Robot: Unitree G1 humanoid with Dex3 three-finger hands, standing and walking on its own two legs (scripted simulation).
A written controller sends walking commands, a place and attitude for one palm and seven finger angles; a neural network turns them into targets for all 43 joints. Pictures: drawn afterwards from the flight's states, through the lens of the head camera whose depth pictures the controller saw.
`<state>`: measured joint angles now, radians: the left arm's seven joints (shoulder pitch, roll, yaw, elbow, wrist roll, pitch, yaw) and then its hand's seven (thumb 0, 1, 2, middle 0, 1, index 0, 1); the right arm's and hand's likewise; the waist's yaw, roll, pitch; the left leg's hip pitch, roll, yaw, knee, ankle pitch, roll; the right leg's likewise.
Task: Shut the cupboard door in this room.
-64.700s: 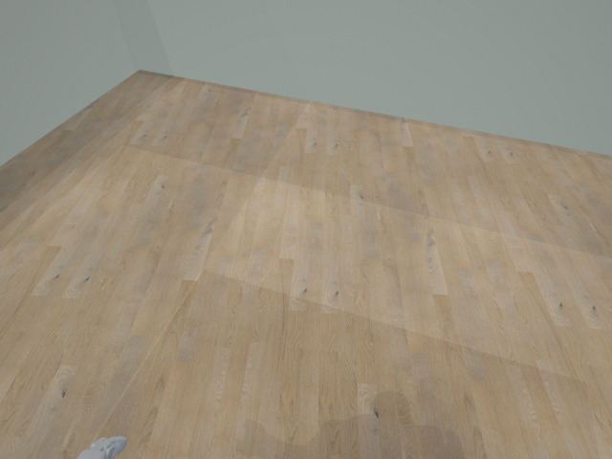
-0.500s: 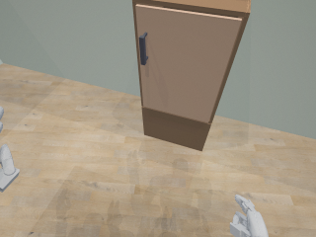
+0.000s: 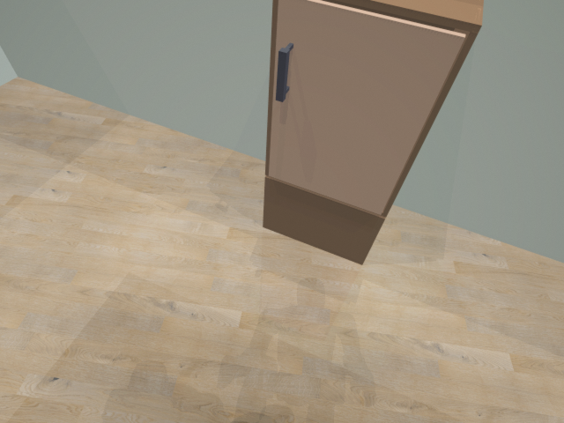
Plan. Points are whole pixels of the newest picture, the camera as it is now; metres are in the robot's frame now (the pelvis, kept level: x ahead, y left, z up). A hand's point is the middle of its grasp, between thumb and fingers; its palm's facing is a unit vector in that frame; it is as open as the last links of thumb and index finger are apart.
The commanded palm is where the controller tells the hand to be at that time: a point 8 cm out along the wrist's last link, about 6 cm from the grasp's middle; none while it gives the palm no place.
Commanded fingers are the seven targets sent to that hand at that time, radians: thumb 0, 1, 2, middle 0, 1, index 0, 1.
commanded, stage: let the arm hang, fingers relaxed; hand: left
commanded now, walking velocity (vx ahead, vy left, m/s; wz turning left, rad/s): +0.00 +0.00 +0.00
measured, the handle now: (285, 72) +0.91 +0.05 +0.01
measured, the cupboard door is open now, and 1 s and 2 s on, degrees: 0 0 0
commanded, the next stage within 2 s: look to check the result in 0.72 s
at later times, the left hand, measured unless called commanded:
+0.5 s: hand out of the picture -0.02 +0.18 -0.17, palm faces -0.02 -0.99 -0.16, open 7.3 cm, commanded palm none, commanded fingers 0.00 0.90 0.90 -0.20 -0.30 -0.20 -0.30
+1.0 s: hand out of the picture +0.00 +0.18 -0.17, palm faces -0.02 -0.99 -0.16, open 7.3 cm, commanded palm none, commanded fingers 0.00 0.90 0.90 -0.20 -0.30 -0.20 -0.30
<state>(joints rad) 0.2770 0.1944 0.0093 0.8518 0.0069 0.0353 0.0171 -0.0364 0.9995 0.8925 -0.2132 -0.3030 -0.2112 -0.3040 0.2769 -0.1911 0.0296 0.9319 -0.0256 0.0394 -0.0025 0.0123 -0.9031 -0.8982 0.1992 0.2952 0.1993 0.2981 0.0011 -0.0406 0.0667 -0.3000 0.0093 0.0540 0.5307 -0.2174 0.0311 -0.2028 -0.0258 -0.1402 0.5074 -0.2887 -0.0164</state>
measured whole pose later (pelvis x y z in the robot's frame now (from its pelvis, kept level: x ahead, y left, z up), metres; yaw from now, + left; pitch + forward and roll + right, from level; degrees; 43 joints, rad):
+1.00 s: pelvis +0.02 +0.02 +0.01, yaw -3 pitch -2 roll +0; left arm 0.33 0.12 0.00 1.16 0.01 0.00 0.03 0.00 0.91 0.89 -0.20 -0.30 -0.20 -0.30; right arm 0.32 -0.11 0.00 1.14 -0.01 0.00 -0.04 0.01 -0.90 -0.90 0.20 0.29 0.20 0.30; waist -0.01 0.00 0.04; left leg -0.18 -0.01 0.12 0.40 -0.19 0.06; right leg -0.11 -0.04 -0.08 0.39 -0.25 0.01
